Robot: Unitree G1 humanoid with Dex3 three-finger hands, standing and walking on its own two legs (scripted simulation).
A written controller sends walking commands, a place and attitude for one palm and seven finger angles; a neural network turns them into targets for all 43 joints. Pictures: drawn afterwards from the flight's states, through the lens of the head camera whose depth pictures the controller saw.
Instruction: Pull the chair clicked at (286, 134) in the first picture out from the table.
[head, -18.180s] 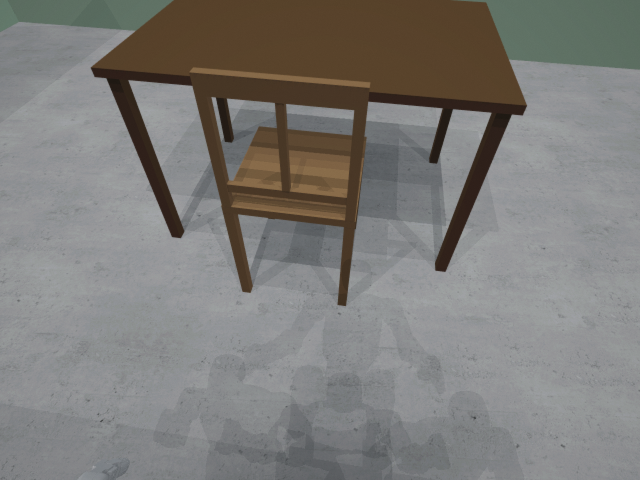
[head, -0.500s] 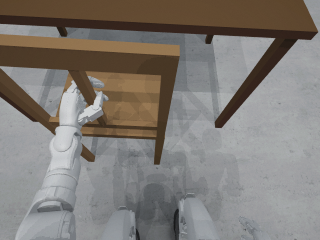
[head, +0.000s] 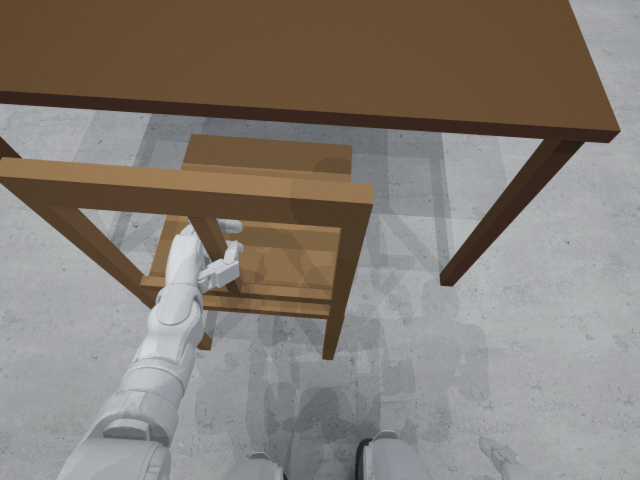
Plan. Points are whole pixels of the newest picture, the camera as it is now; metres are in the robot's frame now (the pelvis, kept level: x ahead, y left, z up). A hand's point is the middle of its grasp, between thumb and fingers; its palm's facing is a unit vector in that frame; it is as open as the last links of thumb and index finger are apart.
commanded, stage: step backward, pulling the chair out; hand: left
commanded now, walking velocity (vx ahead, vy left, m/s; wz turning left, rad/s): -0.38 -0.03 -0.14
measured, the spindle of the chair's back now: (220, 255) +0.42 +0.14 -0.07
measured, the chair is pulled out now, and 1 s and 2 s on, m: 0.04 0.16 0.24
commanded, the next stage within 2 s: none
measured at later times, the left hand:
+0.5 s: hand (242, 294) +0.35 +0.10 -0.04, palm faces -0.07 -0.99 -0.14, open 5.2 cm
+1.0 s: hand (244, 354) +0.27 +0.09 -0.04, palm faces -0.03 -0.99 -0.16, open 5.3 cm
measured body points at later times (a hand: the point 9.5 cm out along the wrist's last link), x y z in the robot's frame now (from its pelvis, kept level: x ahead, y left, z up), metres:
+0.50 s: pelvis -0.02 +0.00 +0.02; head +0.07 -0.01 +0.46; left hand +0.35 +0.15 -0.03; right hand +0.03 -0.26 -0.11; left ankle -0.04 +0.10 -0.70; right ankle +0.03 -0.13 -0.70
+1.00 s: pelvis -0.08 -0.01 +0.01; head -0.02 -0.03 +0.46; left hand +0.27 +0.15 -0.03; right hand -0.01 -0.27 -0.13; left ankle -0.04 +0.10 -0.70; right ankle +0.03 -0.13 -0.70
